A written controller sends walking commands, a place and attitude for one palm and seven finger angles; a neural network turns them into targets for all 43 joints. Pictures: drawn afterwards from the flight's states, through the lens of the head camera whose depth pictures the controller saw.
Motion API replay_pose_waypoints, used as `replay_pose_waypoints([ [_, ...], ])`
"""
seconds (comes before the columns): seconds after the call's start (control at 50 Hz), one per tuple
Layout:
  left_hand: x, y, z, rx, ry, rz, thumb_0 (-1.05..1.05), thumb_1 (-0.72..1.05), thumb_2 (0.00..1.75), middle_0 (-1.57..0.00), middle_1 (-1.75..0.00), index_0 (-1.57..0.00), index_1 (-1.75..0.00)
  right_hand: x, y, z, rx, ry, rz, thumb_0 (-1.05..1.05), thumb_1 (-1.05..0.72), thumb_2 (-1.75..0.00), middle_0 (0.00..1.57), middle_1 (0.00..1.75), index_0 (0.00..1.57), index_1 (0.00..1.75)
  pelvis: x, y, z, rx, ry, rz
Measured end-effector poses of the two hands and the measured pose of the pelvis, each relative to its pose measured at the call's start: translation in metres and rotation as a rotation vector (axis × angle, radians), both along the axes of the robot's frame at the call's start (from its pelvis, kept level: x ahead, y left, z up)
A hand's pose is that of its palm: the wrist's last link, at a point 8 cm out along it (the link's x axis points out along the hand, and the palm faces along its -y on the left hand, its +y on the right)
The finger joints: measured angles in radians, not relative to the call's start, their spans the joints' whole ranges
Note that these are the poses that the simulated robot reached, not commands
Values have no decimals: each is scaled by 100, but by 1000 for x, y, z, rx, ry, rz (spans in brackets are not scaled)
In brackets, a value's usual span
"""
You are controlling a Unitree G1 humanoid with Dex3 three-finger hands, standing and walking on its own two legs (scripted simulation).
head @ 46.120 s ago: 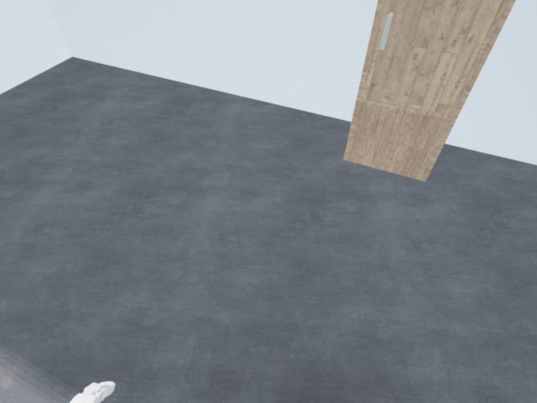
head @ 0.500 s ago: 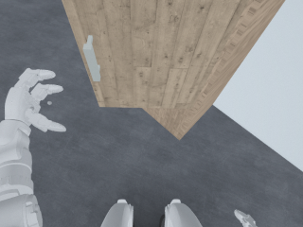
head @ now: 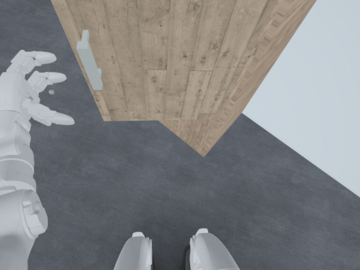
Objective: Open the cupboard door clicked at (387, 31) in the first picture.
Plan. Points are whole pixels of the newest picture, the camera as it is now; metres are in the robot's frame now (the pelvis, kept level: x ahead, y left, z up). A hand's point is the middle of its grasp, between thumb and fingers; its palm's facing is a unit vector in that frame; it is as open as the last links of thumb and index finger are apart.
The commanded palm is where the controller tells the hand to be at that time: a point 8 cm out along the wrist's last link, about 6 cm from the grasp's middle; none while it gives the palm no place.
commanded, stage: move the hooked fingers beside the handle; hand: left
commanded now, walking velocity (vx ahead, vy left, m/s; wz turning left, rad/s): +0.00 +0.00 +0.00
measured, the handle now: (92, 61) +0.56 +0.18 +0.06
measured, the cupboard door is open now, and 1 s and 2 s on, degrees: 44 44 44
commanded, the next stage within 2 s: slide the fingers in behind the handle in 1.02 s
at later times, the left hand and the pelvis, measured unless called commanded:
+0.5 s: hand (55, 78) +0.51 +0.25 +0.05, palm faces +0.04 -1.00 -0.01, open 14.0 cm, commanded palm +0.49 +0.29 +0.05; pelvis +0.00 +0.00 -0.01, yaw -2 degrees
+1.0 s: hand (59, 79) +0.51 +0.25 +0.05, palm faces +0.03 -1.00 -0.02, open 14.0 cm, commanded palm +0.50 +0.28 +0.05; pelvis +0.00 +0.00 -0.01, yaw -1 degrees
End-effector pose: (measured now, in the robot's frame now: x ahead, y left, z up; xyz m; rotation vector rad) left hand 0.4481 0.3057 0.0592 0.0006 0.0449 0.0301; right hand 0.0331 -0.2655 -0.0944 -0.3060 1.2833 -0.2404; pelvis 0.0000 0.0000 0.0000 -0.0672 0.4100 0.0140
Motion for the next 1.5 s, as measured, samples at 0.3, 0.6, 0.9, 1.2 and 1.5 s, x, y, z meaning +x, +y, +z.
replay_pose_waypoints([
  [0.3,47,-2,-4,4,8,-8,-1,-50,30,-30,-120,-30,-120,-33,-9,-3,-37,106,-39,0,-91,-90,20,30,20,30,-3,-4,-13,-14,63,-7],
  [0.6,33,2,3,21,-15,-1,-1,-50,30,-30,-120,-30,-120,-26,8,3,18,115,-52,0,-91,-90,20,30,20,30,8,1,-1,-17,43,-12],
  [0.9,36,-8,-6,16,-36,0,-1,-50,30,-30,-120,-30,-120,-8,3,-1,-15,68,-13,0,-91,-90,20,30,20,30,3,5,-6,-19,42,-3],
  [1.2,42,-1,-6,16,-18,0,-1,-50,30,-30,-120,-30,-120,-31,6,-2,-1,137,-46,0,-91,-90,20,30,20,30,3,3,-8,-21,54,-7],
  [1.5,44,-22,-11,-6,-10,1,-1,-50,30,-30,-120,-30,-120,-24,7,1,6,110,-49,0,-91,-90,20,30,20,30,6,4,-4,-18,47,-11],
])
